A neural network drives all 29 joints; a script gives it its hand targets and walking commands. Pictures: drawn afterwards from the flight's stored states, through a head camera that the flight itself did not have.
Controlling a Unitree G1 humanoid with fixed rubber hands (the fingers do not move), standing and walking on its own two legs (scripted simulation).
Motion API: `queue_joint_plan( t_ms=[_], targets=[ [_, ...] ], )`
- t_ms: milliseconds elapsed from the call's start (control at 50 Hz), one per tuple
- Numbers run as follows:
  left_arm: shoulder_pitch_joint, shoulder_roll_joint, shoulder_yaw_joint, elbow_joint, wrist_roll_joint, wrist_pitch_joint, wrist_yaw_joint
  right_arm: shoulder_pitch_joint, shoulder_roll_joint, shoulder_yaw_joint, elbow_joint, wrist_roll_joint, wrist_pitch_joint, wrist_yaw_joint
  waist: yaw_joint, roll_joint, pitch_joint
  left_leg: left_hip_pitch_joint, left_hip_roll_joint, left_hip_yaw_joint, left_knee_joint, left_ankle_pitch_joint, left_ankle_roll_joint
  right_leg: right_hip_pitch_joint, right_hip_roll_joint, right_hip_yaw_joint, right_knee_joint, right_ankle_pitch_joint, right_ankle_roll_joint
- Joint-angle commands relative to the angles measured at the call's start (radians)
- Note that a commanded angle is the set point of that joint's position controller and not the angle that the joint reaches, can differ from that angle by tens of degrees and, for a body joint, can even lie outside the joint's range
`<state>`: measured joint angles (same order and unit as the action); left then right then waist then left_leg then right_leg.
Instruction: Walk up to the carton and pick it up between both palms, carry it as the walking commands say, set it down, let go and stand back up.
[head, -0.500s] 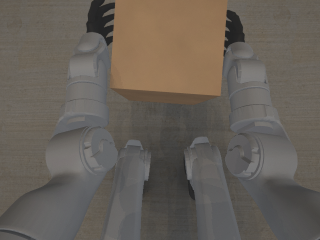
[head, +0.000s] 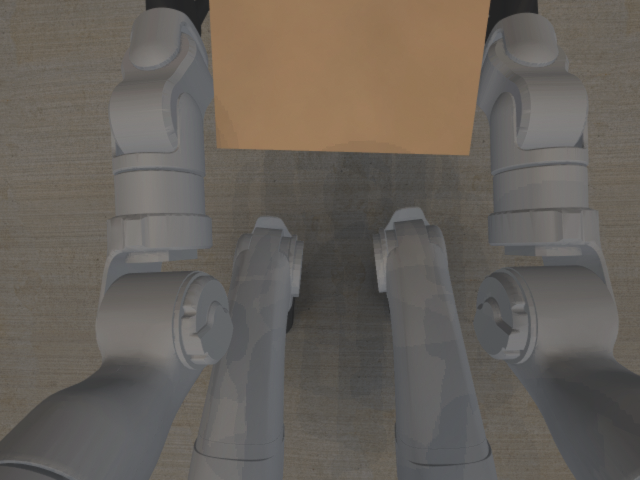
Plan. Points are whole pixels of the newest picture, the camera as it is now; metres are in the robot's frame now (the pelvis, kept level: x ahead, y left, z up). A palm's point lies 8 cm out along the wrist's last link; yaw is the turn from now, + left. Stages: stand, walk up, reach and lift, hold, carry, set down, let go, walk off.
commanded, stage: reach and lift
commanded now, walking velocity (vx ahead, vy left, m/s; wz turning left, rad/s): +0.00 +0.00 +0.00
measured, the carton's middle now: (341, 37) +0.53 -0.02 -0.14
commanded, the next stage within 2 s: none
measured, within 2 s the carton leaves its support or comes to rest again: neither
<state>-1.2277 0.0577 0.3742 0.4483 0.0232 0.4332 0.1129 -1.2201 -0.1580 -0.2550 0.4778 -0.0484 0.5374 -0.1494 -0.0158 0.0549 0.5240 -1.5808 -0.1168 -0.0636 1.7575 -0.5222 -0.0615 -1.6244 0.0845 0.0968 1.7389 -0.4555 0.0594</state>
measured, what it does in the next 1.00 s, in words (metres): rises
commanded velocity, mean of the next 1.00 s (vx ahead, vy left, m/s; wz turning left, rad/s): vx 0.00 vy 0.00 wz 0.00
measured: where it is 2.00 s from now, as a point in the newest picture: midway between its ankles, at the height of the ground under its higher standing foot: (340, 298)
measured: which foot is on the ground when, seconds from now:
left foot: down 0.00-1.00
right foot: down 0.00-1.00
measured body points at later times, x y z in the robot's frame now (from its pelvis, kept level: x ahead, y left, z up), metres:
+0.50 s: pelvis +0.02 +0.00 +0.06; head +0.24 -0.03 +0.44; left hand +0.53 +0.12 +0.04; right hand +0.51 -0.17 +0.01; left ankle +0.14 +0.13 -0.48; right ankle +0.16 -0.13 -0.48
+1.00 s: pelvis +0.09 -0.01 +0.13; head +0.25 -0.04 +0.55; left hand +0.51 +0.12 +0.09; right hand +0.50 -0.17 +0.07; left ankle +0.14 +0.13 -0.48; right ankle +0.16 -0.13 -0.48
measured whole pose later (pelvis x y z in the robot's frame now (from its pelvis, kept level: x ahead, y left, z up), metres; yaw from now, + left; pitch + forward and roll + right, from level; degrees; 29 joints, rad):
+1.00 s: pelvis +0.09 -0.01 +0.13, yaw +0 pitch +31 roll +1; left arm -0.70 -0.13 0.46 0.69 0.23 0.28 0.02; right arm -0.68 0.05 -0.35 0.69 -0.24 0.38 -0.08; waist 0.01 0.05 -0.22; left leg -1.30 -0.09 -0.11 1.23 -0.47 -0.05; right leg -1.34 0.07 0.09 1.23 -0.42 0.02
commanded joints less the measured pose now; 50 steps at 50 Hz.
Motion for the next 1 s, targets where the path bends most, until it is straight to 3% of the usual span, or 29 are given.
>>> queue_joint_plan(
  t_ms=[0,100,160,220,280,420,520,620,720,840,900,980],
  targets=[
    [-0.580,-1.127,-0.553,0.280,-0.050,0.022,-0.266,-0.754,1.109,0.446,0.022,0.139,-0.131,0.307,-0.026,-0.072,-2.011,0.388,-0.049,0.071,-0.266,0.072,0.067,0.596,0.061,-0.132,-0.226,0.095,-0.038],
    [-0.473,-1.138,-0.294,0.526,0.106,0.012,-0.305,-0.703,1.141,0.203,0.250,0.012,-0.141,0.349,-0.008,-0.013,-1.576,0.235,-0.052,0.085,-0.358,-0.096,0.062,0.401,0.056,-0.151,-0.323,-0.102,-0.051],
    [-0.441,-1.167,-0.180,0.554,0.144,-0.001,-0.303,-0.678,1.153,0.114,0.307,-0.043,-0.143,0.358,0.001,0.016,-1.416,0.237,-0.054,0.090,-0.409,-0.101,0.050,0.370,0.058,-0.154,-0.366,-0.111,-0.059],
    [-0.463,-1.177,-0.120,0.548,0.170,-0.017,-0.300,-0.710,1.136,0.079,0.288,-0.072,-0.154,0.367,0.014,-0.004,-1.387,0.230,-0.058,0.084,-0.434,-0.116,0.054,0.374,0.056,-0.147,-0.395,-0.128,-0.061],
    [-0.489,-1.182,-0.129,0.507,0.173,-0.030,-0.302,-0.713,1.156,0.090,0.259,-0.087,-0.159,0.363,0.015,-0.049,-1.423,0.229,-0.061,0.077,-0.445,-0.092,0.057,0.447,0.056,-0.135,-0.424,-0.129,-0.057],
    [-0.379,-1.224,-0.219,0.480,0.151,-0.019,-0.323,-0.584,1.203,0.170,0.207,-0.123,-0.138,0.353,-0.032,-0.120,-1.537,0.300,-0.065,0.078,-0.487,-0.005,0.053,0.659,0.070,-0.134,-0.481,-0.033,-0.049],
    [-0.325,-1.295,-0.416,0.331,0.052,-0.029,-0.325,-0.528,1.290,0.365,0.057,-0.024,-0.149,0.361,-0.033,-0.095,-1.775,0.473,-0.065,0.078,-0.502,0.190,0.038,0.799,0.080,-0.136,-0.472,0.212,-0.032],
    [-0.259,-1.312,-0.563,0.222,-0.006,-0.059,-0.317,-0.416,1.354,0.527,0.008,0.065,-0.175,0.365,0.004,-0.078,-1.823,0.548,-0.066,0.067,-0.505,0.355,0.030,0.845,0.078,-0.105,-0.478,0.380,-0.024],
    [-0.087,-1.304,-0.528,0.307,0.032,-0.076,-0.316,-0.269,1.372,0.520,0.083,0.062,-0.198,0.356,0.031,-0.097,-1.649,0.506,-0.064,0.055,-0.550,0.363,0.037,0.845,0.069,-0.079,-0.535,0.413,-0.022],
    [0.103,-1.269,-0.410,0.432,0.101,-0.098,-0.336,-0.113,1.357,0.425,0.146,0.008,-0.226,0.327,0.012,-0.125,-1.451,0.437,-0.062,0.043,-0.619,0.346,0.044,0.896,0.052,-0.054,-0.622,0.471,-0.023],
    [0.122,-1.255,-0.403,0.420,0.106,-0.124,-0.345,-0.065,1.353,0.410,0.143,-0.012,-0.249,0.313,-0.005,-0.127,-1.423,0.430,-0.061,0.036,-0.651,0.359,0.043,0.947,0.047,-0.040,-0.654,0.528,-0.025],
    [0.082,-1.268,-0.474,0.341,0.075,-0.164,-0.343,-0.055,1.363,0.459,0.100,-0.006,-0.286,0.302,-0.011,-0.107,-1.483,0.483,-0.058,0.025,-0.684,0.399,0.035,1.008,0.048,-0.032,-0.676,0.581,-0.030]
  ],
)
